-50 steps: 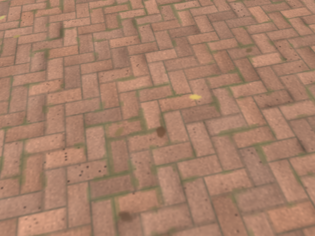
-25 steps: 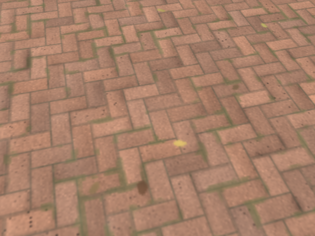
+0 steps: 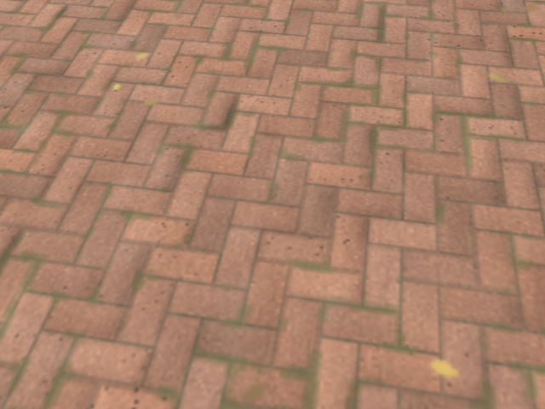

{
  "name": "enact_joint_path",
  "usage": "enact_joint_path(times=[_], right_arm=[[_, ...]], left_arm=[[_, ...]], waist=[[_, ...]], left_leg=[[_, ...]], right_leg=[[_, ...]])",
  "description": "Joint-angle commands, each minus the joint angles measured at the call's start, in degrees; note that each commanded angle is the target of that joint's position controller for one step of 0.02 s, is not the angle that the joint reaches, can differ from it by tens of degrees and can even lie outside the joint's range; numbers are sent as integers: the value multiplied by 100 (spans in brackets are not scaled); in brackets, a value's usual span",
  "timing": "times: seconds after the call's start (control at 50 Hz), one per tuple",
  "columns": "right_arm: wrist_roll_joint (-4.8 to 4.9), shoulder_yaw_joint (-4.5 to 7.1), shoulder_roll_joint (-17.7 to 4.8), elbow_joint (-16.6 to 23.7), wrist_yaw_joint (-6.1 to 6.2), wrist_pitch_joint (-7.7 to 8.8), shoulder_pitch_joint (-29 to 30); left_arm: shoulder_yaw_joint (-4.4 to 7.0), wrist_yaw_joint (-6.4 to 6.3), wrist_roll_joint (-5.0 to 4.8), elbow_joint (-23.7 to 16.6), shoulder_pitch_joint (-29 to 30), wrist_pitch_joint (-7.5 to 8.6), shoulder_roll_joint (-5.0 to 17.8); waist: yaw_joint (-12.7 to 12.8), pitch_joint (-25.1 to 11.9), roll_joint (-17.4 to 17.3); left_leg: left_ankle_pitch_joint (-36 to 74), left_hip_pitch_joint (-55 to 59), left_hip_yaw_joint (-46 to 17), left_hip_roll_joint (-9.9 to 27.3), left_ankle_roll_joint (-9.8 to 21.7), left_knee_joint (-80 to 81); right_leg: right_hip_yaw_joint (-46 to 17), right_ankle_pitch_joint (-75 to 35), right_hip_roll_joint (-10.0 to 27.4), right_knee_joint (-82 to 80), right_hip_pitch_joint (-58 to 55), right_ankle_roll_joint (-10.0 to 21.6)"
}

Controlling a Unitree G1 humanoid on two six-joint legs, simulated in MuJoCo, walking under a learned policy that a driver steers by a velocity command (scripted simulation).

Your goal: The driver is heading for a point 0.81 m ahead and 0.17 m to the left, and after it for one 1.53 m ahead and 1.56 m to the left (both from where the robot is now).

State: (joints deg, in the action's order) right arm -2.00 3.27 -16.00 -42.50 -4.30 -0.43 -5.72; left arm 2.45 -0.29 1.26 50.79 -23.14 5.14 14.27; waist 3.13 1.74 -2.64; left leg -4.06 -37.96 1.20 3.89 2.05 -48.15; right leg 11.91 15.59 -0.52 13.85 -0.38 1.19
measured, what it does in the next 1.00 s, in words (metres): walks ahead, turning left: left foot, then right foot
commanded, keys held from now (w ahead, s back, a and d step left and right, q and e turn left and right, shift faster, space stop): w+q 0.62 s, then w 0.38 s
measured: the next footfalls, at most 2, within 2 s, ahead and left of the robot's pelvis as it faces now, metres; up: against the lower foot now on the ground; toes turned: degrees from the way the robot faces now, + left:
left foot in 0.14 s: +0.23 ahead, +0.10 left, +0.00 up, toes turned +10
right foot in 0.68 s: +0.58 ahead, +0.04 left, +0.00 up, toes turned +26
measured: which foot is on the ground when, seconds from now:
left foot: up 0.00-0.12, down 0.14-0.70, up 0.72-1.00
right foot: down 0.00-0.16, up 0.18-0.66, down 0.68-1.00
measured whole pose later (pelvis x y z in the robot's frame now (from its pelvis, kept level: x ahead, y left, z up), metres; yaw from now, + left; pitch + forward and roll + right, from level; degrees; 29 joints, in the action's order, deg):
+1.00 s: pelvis +0.54 +0.12 +0.00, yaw +29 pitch +1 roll -1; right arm -2.4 1.6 -15.7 -43.4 -2.7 1.5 -9.0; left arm 2.4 1.0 0.7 50.9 -23.4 4.7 14.1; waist 2.8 1.2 -2.7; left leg -9.2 -34.0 -2.0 2.6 1.5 -47.6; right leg 3.4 11.9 -2.9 15.0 4.3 2.8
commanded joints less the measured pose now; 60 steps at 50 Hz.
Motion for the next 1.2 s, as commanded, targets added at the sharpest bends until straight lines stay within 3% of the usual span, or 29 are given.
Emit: enact_joint_path(times=[0.02, 0.1, 0.12, 0.14, 0.16, 0.18, 0.2, 0.24, 0.26, 0.3, 0.36, 0.44, 0.56, 0.62, 0.66, 0.68, 0.7, 0.72, 0.74, 0.76, 0.8, 0.86, 0.9, 1.0, 1.08, 1.12, 1.16, 1.18, 1.2], right_arm=[[-13, -62, -112, 580, -64, 77, 660], [-71, 5, -277, 590, 21, 77, 397], [-82, 70, -381, 437, 65, 113, -164], [-129, 181, -558, 118, 143, 165, -1133], [-168, 369, -1163, -3, 250, 166, -1783], [44, 477, -1642, 148, 290, 112, -1582], [122, 462, -1515, 133, 342, 51, -1688], [150, 306, -926, 19, 415, 106, -1191], [178, 253, -779, 20, 430, 156, -992], [192, 200, -656, 68, 401, 265, -862], [190, 246, -809, -35, 372, 348, -1142], [196, 258, -814, -168, 382, 352, -1659], [130, 279, -892, -284, 464, 340, -2229], [105, 306, -1018, -207, 523, 335, -1958], [131, 290, -1043, -206, 476, 387, -1735], [177, 221, -825, -182, 427, 439, -1781], [320, 90, -285, -15, 419, 470, -2157], [198, 111, -510, -30, 433, 441, -2518], [67, 126, -652, -223, 452, 370, -2320], [20, 99, -613, -190, 395, 358, -1853], [-29, 72, -488, -87, 312, 305, -1534], [-52, 31, -389, -108, 247, 226, -1504], [-64, -9, -345, 24, 214, 223, -1092], [-13, -211, -84, 364, 122, 274, 152], [20, -203, -222, 466, 179, 298, 517], [-21, -185, -239, 342, 236, 339, 216], [-145, -89, -407, -120, 316, 460, -1003], [-222, 16, -834, -232, 373, 499, -1828], [-41, 181, -1407, -225, 413, 412, -1833]], left_arm=[[177, -36, -3, -265, 87, 59, 813], [237, -102, 18, -106, -101, -102, 1085], [253, -112, 15, -96, -114, -161, 1167], [243, -112, 5, -151, -65, -202, 1170], [142, -66, -29, -413, -211, -186, 796], [129, 20, -12, -833, 25, -137, 605], [183, 37, 40, -978, 753, -95, 942], [104, 40, -37, -897, 703, -10, 715], [108, 38, 60, -890, 642, -85, 698], [101, 69, 181, -815, 404, -289, 642], [82, 113, 166, -957, 773, -405, 522], [62, 126, 139, -1260, 1767, -398, 515], [-17, 181, 61, -1624, 2749, -284, 513], [12, 151, 25, -1602, 2393, -213, 665], [121, 46, 45, -1222, 1193, -132, 879], [203, -37, 133, -1099, 403, -60, 1139], [303, -108, 262, -1117, -144, -69, 1611], [347, -56, 143, -1017, 67, -153, 1656], [248, -10, 61, -1087, 530, -185, 1095], [157, 28, 28, -1092, 808, -171, 704], [91, 26, 50, -923, 876, -108, 543], [114, 93, -22, -658, 563, 58, 634], [133, 112, -56, -541, 463, 98, 692], [137, 143, -82, -275, 153, 49, 708], [180, 126, -62, -56, -206, -1, 902], [180, 88, -38, 29, -164, -59, 916], [120, 31, -90, 81, -215, -98, 777], [55, -12, -89, -174, -156, -87, 612], [-4, -28, -185, -250, -799, -134, 274]], waist=[[-52, 315, 742], [-254, -7, 860], [-496, -353, 837], [-930, -905, 582], [-1075, -1584, -240], [-819, -2024, -1161], [-1084, -1572, -231], [-541, -387, 274], [-317, -218, 267], [-119, -324, 181], [-170, -193, 136], [-518, 63, -2], [-873, 90, -89], [-587, 40, -206], [-26, -488, -19], [318, -1085, 324], [286, -1831, 1291], [-60, -1884, 1936], [-209, -960, 966], [-179, -402, 421], [-323, -45, 698], [-405, -167, 811], [-387, -70, 786], [-123, 121, 799], [-35, 131, 781], [-192, 53, 766], [-673, -651, 492], [-953, -1347, -124], [-648, -1932, -1392]], left_leg=[[42, 205, 338, -44, 171, 749], [-988, 1098, 763, -612, 615, 1241], [-1149, 1753, 777, -852, 771, 1424], [-958, 3059, 610, -967, 965, 1839], [-1931, 4793, -1218, 332, 1396, 2065], [-1579, 5755, -4327, 1625, 2094, 2939], [-862, 5546, -3863, 1495, 2008, 3144], [516, 3974, -2479, 1050, 1636, 3191], [949, 3441, -2110, 753, 1495, 3250], [1375, 2986, -1781, 475, 1461, 3365], [1068, 2752, -1678, 267, 1431, 3587], [765, 3067, -1856, 182, 1252, 3649], [1639, 3764, -2157, 265, 1133, 3133], [2026, 3587, -2359, 314, 873, 2770], [2939, 3284, -2064, 3, 618, 1596], [2172, 2728, -1755, -327, 475, 317], [-607, 1383, -1105, -1010, 260, -1410], [-2588, 550, -928, -1229, 252, -2153], [-2123, 309, -1020, -817, 268, -2463], [-1752, 373, -944, -657, 247, -2258], [-1549, 558, -861, -416, 187, -1706], [-1390, 635, -753, -445, 100, -1458], [-1072, 309, -634, -313, 21, -1083], [-84, 681, 24, -85, -115, 714], [-210, 1056, 198, -194, 39, 1366], [-408, 1453, 282, -398, 214, 1717], [261, 3126, 196, -521, 481, 2289], [1557, 4412, -1125, 733, 757, 2094], [3588, 5306, -3236, 2130, 1822, 2340]], right_leg=[[-350, -2558, 1535, -395, 111, 575], [80, -5197, 1620, 944, -453, 432], [155, -5591, 1602, 1858, -411, 414], [274, -4933, 1480, 3211, 182, 272], [289, -2390, 1178, 5064, 1918, 37], [-452, 1556, -7, 6754, 3862, -268], [-1286, 1122, 248, 6872, 4496, -223], [-1310, 359, 706, 5893, 4102, -158], [-1361, 368, 791, 5542, 3728, -202], [-1314, 344, 767, 5244, 3249, -301], [-1214, -154, 713, 4644, 3456, -418], [-1254, -1035, 630, 3563, 3987, -487], [-1262, -1334, 255, 2405, 3919, -370], [-1338, -960, 69, 1801, 2877, -176], [-1140, -825, -153, 1335, 1157, 77], [-1772, -396, 533, 1182, -88, 326], [-3981, 622, 2047, 869, -1446, 798], [-5852, 772, 2517, 194, -1321, 1245], [-5226, 1276, 2336, 150, -509, 1242], [-4352, 1021, 1998, 50, 177, 1150], [-3239, -170, 1502, -149, 795, 929], [-2576, -1592, 1346, -225, 827, 1001], [-2300, -1700, 1336, -425, 758, 1068], [-1572, -1944, 1008, -600, 928, 911], [-1637, -2393, 1292, -317, 505, 825], [-1396, -3654, 1295, 301, 161, 671], [-911, -4222, 885, 1988, 423, 340], [-606, -2124, 618, 3524, 1410, 136], [-533, 1734, -323, 5369, 2839, -59]])
Velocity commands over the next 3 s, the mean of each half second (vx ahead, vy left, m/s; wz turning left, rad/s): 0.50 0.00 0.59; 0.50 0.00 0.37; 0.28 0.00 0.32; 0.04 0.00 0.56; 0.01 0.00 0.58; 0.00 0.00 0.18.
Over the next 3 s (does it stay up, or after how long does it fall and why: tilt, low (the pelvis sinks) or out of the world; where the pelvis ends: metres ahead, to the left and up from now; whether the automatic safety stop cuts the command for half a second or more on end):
stays up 0.70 0.23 0.00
